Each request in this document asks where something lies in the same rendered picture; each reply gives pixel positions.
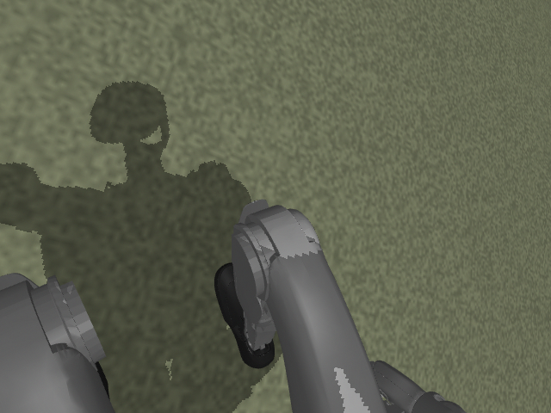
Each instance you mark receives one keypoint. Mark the right robot arm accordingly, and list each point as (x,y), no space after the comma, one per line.
(432,402)

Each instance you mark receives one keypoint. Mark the right robot hand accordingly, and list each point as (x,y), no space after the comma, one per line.
(400,392)

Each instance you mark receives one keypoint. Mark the right robot foot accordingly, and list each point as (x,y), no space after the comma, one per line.
(233,314)

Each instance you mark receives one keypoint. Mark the left robot foot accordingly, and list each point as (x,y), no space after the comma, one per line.
(103,378)

